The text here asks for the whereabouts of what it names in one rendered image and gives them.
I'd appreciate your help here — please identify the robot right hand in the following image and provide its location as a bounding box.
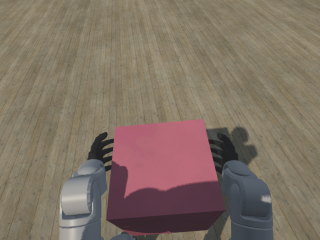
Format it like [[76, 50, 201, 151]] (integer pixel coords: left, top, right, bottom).
[[208, 133, 239, 174]]

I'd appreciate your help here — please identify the robot left forearm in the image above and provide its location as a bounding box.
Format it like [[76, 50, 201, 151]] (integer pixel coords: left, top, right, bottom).
[[59, 159, 107, 240]]

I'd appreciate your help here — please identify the robot left hand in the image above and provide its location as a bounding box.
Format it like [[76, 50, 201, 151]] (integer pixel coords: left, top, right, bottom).
[[87, 132, 114, 172]]

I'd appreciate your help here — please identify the robot right forearm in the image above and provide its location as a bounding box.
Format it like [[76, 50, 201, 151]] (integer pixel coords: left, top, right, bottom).
[[221, 160, 274, 240]]

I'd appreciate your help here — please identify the robot left shin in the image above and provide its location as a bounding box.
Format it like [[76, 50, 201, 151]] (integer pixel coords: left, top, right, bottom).
[[118, 231, 131, 236]]

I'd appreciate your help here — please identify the carton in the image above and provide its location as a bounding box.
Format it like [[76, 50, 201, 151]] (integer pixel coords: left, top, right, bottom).
[[106, 119, 225, 236]]

